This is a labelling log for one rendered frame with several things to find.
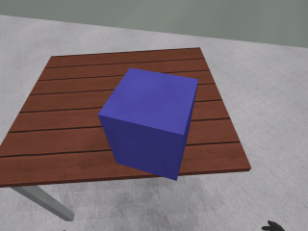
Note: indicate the table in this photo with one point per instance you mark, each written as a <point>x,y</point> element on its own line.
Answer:
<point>57,137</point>

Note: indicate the robot right hand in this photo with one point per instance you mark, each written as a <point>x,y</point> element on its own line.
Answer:
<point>273,226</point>

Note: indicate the carton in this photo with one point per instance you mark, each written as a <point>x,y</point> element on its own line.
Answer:
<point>147,120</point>

